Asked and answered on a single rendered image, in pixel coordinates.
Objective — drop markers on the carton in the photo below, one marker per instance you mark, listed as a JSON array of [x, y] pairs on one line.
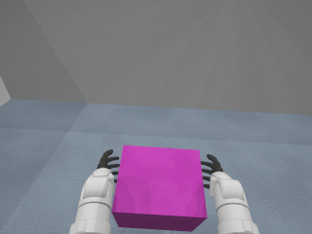
[[159, 188]]

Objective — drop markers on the left robot forearm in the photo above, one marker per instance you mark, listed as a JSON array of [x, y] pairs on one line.
[[93, 212]]

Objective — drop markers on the robot left hand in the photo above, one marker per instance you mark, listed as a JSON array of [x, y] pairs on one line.
[[104, 160]]

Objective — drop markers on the robot right hand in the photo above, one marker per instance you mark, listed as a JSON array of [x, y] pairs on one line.
[[215, 165]]

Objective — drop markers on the right robot forearm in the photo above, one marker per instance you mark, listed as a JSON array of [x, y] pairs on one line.
[[233, 212]]

